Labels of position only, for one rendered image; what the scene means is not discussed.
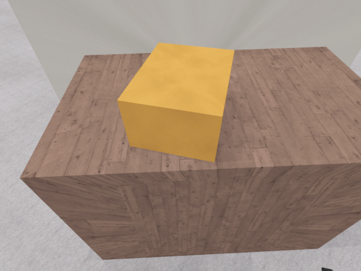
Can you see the carton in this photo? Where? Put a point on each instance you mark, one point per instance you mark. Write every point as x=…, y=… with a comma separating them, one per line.
x=175, y=102

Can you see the pedestal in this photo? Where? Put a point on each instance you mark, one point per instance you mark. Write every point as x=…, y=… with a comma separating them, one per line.
x=286, y=176

